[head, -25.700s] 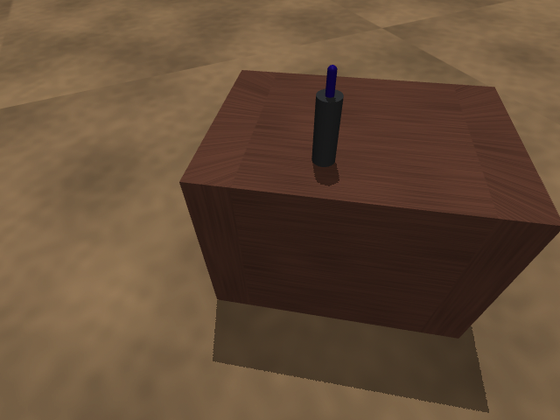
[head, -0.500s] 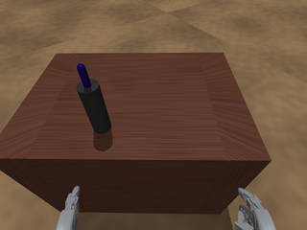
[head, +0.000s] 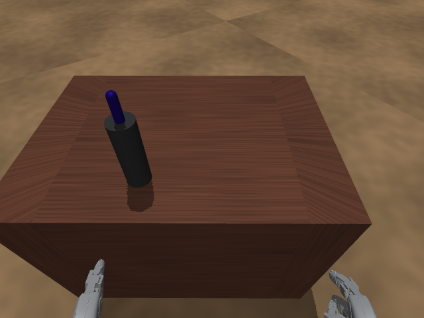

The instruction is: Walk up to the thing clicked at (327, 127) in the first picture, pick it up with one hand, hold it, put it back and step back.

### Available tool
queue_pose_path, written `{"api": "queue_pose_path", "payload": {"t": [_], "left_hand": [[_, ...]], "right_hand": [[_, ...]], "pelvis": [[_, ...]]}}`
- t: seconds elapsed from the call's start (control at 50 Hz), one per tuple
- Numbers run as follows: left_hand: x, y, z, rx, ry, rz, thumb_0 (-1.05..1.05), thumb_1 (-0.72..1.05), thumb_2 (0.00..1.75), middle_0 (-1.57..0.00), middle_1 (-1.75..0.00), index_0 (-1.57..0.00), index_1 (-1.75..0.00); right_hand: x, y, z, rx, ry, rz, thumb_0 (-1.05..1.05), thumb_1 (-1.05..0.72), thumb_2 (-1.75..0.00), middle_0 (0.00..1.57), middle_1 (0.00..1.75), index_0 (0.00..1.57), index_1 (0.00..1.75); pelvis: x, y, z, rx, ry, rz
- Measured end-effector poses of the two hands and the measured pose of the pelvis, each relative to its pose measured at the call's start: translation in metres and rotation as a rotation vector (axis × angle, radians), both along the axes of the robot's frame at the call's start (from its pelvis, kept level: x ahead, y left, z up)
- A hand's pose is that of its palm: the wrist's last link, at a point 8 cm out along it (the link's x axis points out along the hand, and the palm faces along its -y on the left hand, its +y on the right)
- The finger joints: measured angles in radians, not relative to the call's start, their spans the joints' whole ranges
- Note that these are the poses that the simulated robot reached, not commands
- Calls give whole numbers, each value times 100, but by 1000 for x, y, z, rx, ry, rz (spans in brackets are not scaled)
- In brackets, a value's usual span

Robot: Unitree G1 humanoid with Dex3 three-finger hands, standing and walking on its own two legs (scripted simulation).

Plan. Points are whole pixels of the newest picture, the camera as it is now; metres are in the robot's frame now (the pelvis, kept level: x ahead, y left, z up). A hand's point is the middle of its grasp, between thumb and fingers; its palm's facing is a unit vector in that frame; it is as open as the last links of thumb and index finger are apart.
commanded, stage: home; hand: left
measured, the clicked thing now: (127, 141) +0.49 +0.21 +0.07
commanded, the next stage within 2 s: stand in 0.40 s
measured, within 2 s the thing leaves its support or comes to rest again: neither
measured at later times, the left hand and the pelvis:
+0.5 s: hand out of the picture +0.07 +0.25 -0.11, palm faces -0.03 -0.93 -0.38, open 17.7 cm; pelvis -0.01 +0.00 +0.03, yaw +1 degrees
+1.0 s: hand out of the picture +0.04 +0.24 -0.10, palm faces +0.00 -0.94 -0.34, open 8.7 cm; pelvis -0.01 +0.00 +0.06, yaw +1 degrees
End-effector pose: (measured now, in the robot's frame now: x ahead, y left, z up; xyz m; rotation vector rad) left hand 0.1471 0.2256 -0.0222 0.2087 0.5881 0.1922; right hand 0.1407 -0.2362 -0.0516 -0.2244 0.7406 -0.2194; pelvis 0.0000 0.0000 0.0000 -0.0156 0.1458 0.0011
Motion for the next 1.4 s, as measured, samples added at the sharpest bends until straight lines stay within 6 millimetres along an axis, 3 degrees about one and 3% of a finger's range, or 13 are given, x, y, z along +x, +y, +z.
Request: {"api": "queue_pose_path", "payload": {"t": [0.16,0.26,0.42,0.58,0.7,0.86,0.96,1.04,1.18,1.4], "left_hand": [[-4,3,1,19,25,4,-1,-57,4,-5,-5,-5,-5],[-11,21,-26,109,162,-122,-1,-58,4,-5,-5,-5,-4],[-57,61,-49,116,409,-38,-1,-59,3,-5,-4,-5,-4],[-103,69,-51,93,578,48,-1,-56,5,-7,-7,-7,-6],[-119,63,-46,70,645,71,-1,-34,28,-14,-19,-15,-19],[-119,59,-41,55,654,78,0,19,70,-19,-27,-19,-27],[-116,60,-38,55,649,79,0,55,82,-20,-29,-20,-29],[-114,62,-37,56,647,83,0,73,87,-20,-29,-20,-29],[-115,67,-36,59,659,86,0,86,89,-20,-30,-20,-29],[-117,69,-39,54,696,79,0,90,90,-20,-30,-20,-30]], "right_hand": [[-9,-2,-12,-5,27,-22,1,-90,-90,20,30,20,30],[-19,-12,-29,-51,175,120,1,-90,-90,21,30,20,30],[-48,-44,-27,-61,309,69,1,-90,-90,21,30,20,30],[-69,-55,-21,-58,418,35,0,-90,-90,20,30,20,30],[-77,-51,-18,-36,461,26,0,-90,-90,20,30,20,30],[-85,-49,-16,-16,486,18,0,-90,-89,20,30,20,30],[-90,-50,-14,-16,498,10,0,-90,-89,20,30,20,30],[-95,-52,-13,-21,509,3,0,-90,-89,20,30,20,30],[-103,-54,-12,-25,529,-10,0,-90,-89,20,30,20,30],[-107,-53,-11,-28,560,-21,0,-90,-89,20,30,20,30]], "pelvis": [[-4,1,1,-7,-10,5],[-10,0,7,9,-89,11],[-8,0,21,12,-138,7],[-6,-3,39,15,-173,13],[-6,-5,51,17,-195,16],[-10,-5,59,17,-214,21],[-13,-5,62,16,-219,22],[-15,-5,63,16,-221,22],[-18,-3,63,16,-218,19],[-13,1,64,15,-206,14]]}}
